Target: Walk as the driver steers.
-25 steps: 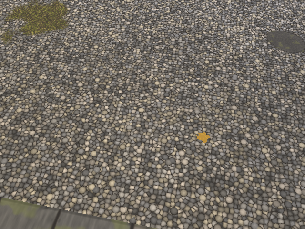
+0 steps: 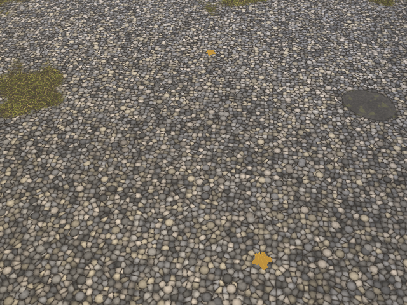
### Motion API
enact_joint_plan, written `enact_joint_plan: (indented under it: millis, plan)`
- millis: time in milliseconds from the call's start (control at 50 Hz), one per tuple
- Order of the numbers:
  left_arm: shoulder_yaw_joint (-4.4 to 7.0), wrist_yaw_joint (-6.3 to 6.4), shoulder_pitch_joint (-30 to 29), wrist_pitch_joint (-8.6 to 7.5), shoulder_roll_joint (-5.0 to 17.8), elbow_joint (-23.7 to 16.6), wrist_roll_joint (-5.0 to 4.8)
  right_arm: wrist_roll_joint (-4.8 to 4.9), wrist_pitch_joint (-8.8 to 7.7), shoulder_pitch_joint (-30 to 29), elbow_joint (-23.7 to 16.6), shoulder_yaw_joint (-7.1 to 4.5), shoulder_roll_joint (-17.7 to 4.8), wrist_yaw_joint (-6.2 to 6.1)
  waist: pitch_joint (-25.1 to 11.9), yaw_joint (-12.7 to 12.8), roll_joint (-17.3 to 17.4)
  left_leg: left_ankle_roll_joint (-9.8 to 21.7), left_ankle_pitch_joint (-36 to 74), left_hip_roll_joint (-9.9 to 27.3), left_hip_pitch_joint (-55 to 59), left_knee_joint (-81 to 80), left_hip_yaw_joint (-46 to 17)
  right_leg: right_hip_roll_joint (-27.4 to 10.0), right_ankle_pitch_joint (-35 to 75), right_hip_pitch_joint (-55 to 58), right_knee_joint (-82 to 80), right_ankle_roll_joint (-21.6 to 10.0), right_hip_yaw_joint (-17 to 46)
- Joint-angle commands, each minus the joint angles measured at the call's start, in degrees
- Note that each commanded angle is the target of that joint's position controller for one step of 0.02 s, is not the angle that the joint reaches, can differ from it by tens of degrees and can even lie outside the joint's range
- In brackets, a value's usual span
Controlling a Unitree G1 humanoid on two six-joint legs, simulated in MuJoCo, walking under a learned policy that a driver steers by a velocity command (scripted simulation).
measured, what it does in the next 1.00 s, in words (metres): goes down, turning right: left foot 0.18 m lower, then right foot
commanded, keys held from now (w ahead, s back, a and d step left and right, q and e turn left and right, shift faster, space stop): w+e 0.46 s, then w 0.46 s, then w+q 0.08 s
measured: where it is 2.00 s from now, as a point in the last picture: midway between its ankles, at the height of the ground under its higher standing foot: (242, 188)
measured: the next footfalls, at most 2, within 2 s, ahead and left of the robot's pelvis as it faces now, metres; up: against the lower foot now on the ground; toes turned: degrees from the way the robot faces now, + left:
left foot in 0.48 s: +0.44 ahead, +0.10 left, -0.18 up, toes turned -24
right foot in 0.94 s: +0.66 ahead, -0.18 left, -0.18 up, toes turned -20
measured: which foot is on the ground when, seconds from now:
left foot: up 0.00-0.46, down 0.48-0.96, up 0.98-1.00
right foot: down 0.00-0.50, up 0.52-0.92, down 0.94-1.00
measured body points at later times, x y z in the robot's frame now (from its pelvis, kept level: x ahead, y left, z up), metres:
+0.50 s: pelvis +0.31 +0.02 -0.11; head +0.32 +0.02 +0.34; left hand +0.33 +0.31 -0.24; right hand +0.50 -0.25 -0.16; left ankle +0.42 +0.11 -0.87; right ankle +0.04 -0.07 -0.68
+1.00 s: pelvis +0.58 -0.06 -0.17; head +0.60 -0.07 +0.28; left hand +0.90 +0.04 -0.22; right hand +0.43 -0.27 -0.31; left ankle +0.44 +0.11 -0.83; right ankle +0.63 -0.16 -0.90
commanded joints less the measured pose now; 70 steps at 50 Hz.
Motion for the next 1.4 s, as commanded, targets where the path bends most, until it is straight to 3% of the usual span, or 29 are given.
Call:
enact_joint_plan:
  millis: [20, 80, 140, 160, 180, 200, 260, 400, 460, 480, 500, 520, 540, 560, 580, 620, 640, 680, 780, 860, 920, 940, 960, 980, 1020, 1060, 1100, 1280, 1400]
  plan:
    - [1.08, -0.37, 5.02, 0.04, 6.43, -3.97, -0.64, 1.94, -1.98, -5.04, -8.45, -2.20, -9.62, 0.17, 0.72, 0.38, -0.49, 0.08, 5.47, 3.32, -30.05, 13.19, -4.53, -20.56, 13.24, 19.10, -23.79, -17.15, 39.48]
    - [0.72, 1.06, 1.00, 0.31, 6.67, -5.17, -0.45, -0.95, -0.17, -4.52, -8.48, -2.11, -7.03, -0.25, 2.43, -2.95, 0.58, -1.83, 9.27, 7.55, -23.79, 0.12, -4.84, -15.17, 15.30, 9.10, -24.73, -14.36, 30.47]
    - [1.42, 3.78, 5.39, 1.34, 7.96, -3.77, 1.74, -2.84, -0.96, -5.91, -8.13, -0.69, -3.38, 0.70, -2.73, -1.05, -0.24, -3.13, 24.31, 6.11, -22.01, -4.25, -1.21, -11.65, 31.58, 10.93, -19.09, -12.99, 23.59]
    - [1.35, 4.77, 7.05, 1.89, 8.23, -2.71, 1.02, -3.32, -1.42, -7.98, -7.80, -0.23, -3.64, 1.17, -3.46, -0.32, 0.74, -2.49, 29.60, 6.02, -24.54, -7.16, -0.76, -10.69, 31.76, 13.49, -16.42, -11.31, 21.99]
    - [1.12, 6.00, 14.23, 1.24, 8.34, -0.25, -0.07, -1.23, -2.42, -14.38, -9.02, -1.32, -6.34, 1.54, -0.89, 2.69, -1.14, -1.94, 32.53, 6.10, -32.81, -14.16, -4.21, -10.73, 22.53, 19.76, -17.03, -9.58, 23.31]
    - [0.95, 6.41, 16.75, 1.04, 7.74, 0.76, -0.33, -1.00, -3.01, -18.07, -10.01, -1.05, -5.87, 1.78, -0.21, 4.29, -3.91, -1.65, 33.99, 5.87, -36.48, -18.56, -4.87, -11.34, 18.51, 23.30, -16.54, -9.39, 26.09]
    - [0.07, 7.45, 13.17, 2.10, 5.39, 1.12, 0.04, -3.45, -4.35, -22.50, -10.56, 0.30, -1.46, 3.69, 1.66, 4.98, -4.76, -1.14, 59.57, 0.96, -13.14, -34.86, -0.87, -4.63, 4.52, 3.28, -16.83, -6.82, 19.86]
    - [-0.31, 7.30, 13.82, 4.08, 1.81, 2.59, -1.45, -1.47, -4.47, -22.43, -11.45, 0.10, -1.38, 4.29, 3.58, 5.57, -7.29, -1.02, 56.65, 3.82, -9.41, -50.09, -5.94, -3.35, -0.32, 14.03, 3.32, -3.58, 26.73]
    - [-0.06, 7.39, 11.99, 5.34, 1.82, 3.20, -1.49, -0.97, -4.64, -6.80, -5.15, -1.61, -2.08, 2.73, -0.24, 0.28, -3.93, -2.22, 71.25, 9.77, 7.90, -66.12, -5.92, 1.94, 1.80, 15.26, 26.37, -0.85, 21.71]
    - [-0.09, 6.50, 12.21, 5.30, 1.51, 3.78, -0.03, -0.15, -3.73, 6.50, -0.91, -2.40, -3.26, 2.63, -4.95, -4.71, -0.99, -1.09, 69.06, 14.53, 27.77, -55.97, -8.54, 2.47, -13.27, 0.70, 41.28, 0.57, 18.41]
    - [-1.12, 5.50, 12.78, 3.74, -3.35, 4.90, 0.18, -0.59, -3.09, 18.12, 1.39, -2.07, -4.39, 3.10, -10.96, -9.52, 3.69, -1.18, 77.36, 17.87, 44.65, -38.55, -10.28, 6.87, -32.03, -15.87, 60.25, 1.81, 18.72]
    - [-1.51, 4.18, 22.15, 2.52, -3.26, 4.22, -1.65, -0.83, -3.38, 17.12, 3.38, -2.36, -5.76, 3.22, -12.77, -3.17, 18.43, -0.36, 84.71, 21.10, 55.43, -25.80, -11.14, 3.23, -25.38, -32.48, 63.66, 1.74, 18.52]
    - [-1.71, 3.77, 21.82, 1.23, -0.13, 3.73, -2.00, 0.06, -2.14, 14.57, 2.86, -3.46, -7.27, 2.73, -14.64, -3.82, 22.05, 3.18, 77.34, 21.87, 55.78, -27.07, -15.47, -0.12, -21.45, -39.89, 66.44, 3.11, 16.54]
    - [-1.74, 3.85, 17.81, 0.47, 1.62, 3.79, -1.40, -0.48, -0.67, 15.55, 3.38, -3.81, -7.32, 2.52, -14.36, -5.24, 16.18, 7.93, 64.53, 23.25, 49.50, -30.98, -18.92, -1.33, -19.59, -42.56, 71.92, 4.27, 13.32]
    - [-2.23, 4.88, 15.54, 0.42, 0.72, -0.08, -2.64, -1.12, -0.46, 13.06, 6.62, -5.51, -13.96, 2.12, -15.53, -0.90, 15.45, 13.92, 25.07, 28.92, 39.63, -46.60, -37.91, -3.05, -10.86, -42.52, 74.39, 4.25, 8.74]
    - [-0.56, 6.47, 0.95, 1.15, 5.42, -0.85, -1.35, -1.25, -3.09, 2.47, 4.73, -1.05, -1.34, 1.47, 1.12, 0.20, 0.82, 12.54, 34.44, 27.34, 16.56, -49.06, -31.33, -6.34, 1.26, -38.65, 56.70, 2.04, 15.34]
    - [-0.77, 5.99, 0.54, 1.52, 2.33, -1.28, 0.07, -0.65, -3.62, -1.33, 5.13, 0.14, 0.57, 1.42, 5.74, 3.75, -0.15, 7.57, 37.74, 19.40, 3.42, -51.29, -19.79, -7.88, 5.56, -30.65, 41.28, 2.84, 14.39]
    - [-0.84, 5.19, -3.66, 0.15, -0.39, -3.25, 2.68, -1.97, -3.35, -2.16, 5.49, 0.04, -1.97, 0.28, 5.21, 2.41, 5.10, 4.96, 44.00, 9.78, -7.60, -55.78, -7.23, -7.61, 18.62, -14.13, 18.50, 5.44, 5.57]
    - [-2.36, 2.97, -15.11, 0.62, -4.55, -7.48, 1.13, 1.16, -1.76, 8.47, 9.84, -0.83, -5.42, -1.56, 2.50, -3.20, 4.27, 4.11, 52.06, 12.59, 8.74, -56.09, -7.34, -4.89, 27.22, -10.82, -5.50, 5.02, 2.74]
    - [-1.85, 1.22, -22.69, 0.49, -2.96, -10.48, 0.52, 0.63, 0.44, 14.26, 12.44, -0.94, -5.09, -1.81, 3.76, -5.08, 2.47, 3.92, 53.41, 15.65, 22.99, -51.66, -8.03, -3.77, 20.41, -15.68, -11.55, 1.92, 2.15]
    - [0.12, 1.01, -11.14, -0.09, 1.00, -7.53, 1.05, 0.09, 1.17, 10.84, 11.01, -0.87, -6.43, -1.42, -5.07, 2.39, 3.63, 3.66, 72.28, 13.13, 18.68, -38.18, -5.08, -0.40, 18.41, 8.52, -15.75, -2.36, -0.14]
    - [1.49, 1.79, 1.14, -0.22, 4.93, -4.69, 1.68, -0.51, 0.69, 7.78, 9.28, -0.47, -6.38, -1.09, -12.59, 8.01, 2.70, 2.65, 63.24, 10.78, 6.49, -24.80, -4.64, -7.21, 24.33, 29.43, -13.26, -6.38, 7.54]
    - [2.78, 2.44, 8.51, 0.00, 10.39, -3.48, 1.84, -1.26, -0.59, 13.68, 8.61, 1.54, -0.71, -0.23, -22.88, 7.66, -9.26, -0.67, 25.04, 1.57, -15.11, -1.45, -1.60, -23.88, 24.00, 52.73, -13.52, -16.00, 30.51]
    - [2.15, 2.70, 10.68, 0.71, 6.57, -1.90, 0.91, -0.28, -1.66, 14.99, 10.12, 0.79, -3.85, 0.61, -25.40, 7.79, -10.81, -0.68, -3.53, 0.42, -21.94, 5.24, -6.79, -27.80, 18.13, 53.04, -18.99, -17.88, 41.18]
    - [0.92, 3.28, -0.52, 0.66, 3.30, -3.06, 0.85, 1.64, -1.43, 4.22, 6.69, -0.94, -7.30, 0.08, -5.97, 4.29, -3.95, -1.46, 5.50, 6.16, -25.74, 3.12, -4.22, -22.65, 13.92, 32.52, -25.10, -11.75, 26.15]
    - [0.03, 2.42, -6.04, -0.47, 0.12, -2.60, 1.81, 0.52, 0.22, 3.21, 6.87, -1.27, -4.73, -0.92, 0.54, -0.23, -2.91, -2.28, 10.95, 8.86, -19.68, -1.90, -3.74, -18.10, 15.94, 17.58, -31.10, -8.29, 17.92]
    - [0.25, 1.78, -7.00, -1.42, 0.02, -1.52, 1.89, 0.51, 1.45, 5.87, 7.55, -0.90, -1.46, -1.02, 0.84, -2.21, -4.45, -2.77, 14.13, 9.36, -15.15, -3.29, -3.58, -17.00, 17.35, 11.24, -34.59, -7.93, 12.74]
    - [1.23, 3.73, -1.14, -1.55, 4.37, 4.79, 1.72, 0.20, 0.90, -9.81, 1.24, -0.67, -0.44, 1.01, 3.35, 1.31, -2.60, -2.62, 38.04, 8.39, -17.71, -26.16, -0.86, -15.35, 26.63, 15.50, -35.21, -4.30, -2.56]
    - [2.07, 4.14, 3.58, 0.63, 7.60, 7.55, 0.33, 0.29, 1.12, -18.20, -4.78, -0.31, -1.81, 3.26, 5.02, 2.93, -3.73, 0.61, 23.87, 6.03, -20.50, -33.44, 4.27, -20.02, 40.19, 29.69, -27.51, -2.91, -4.63]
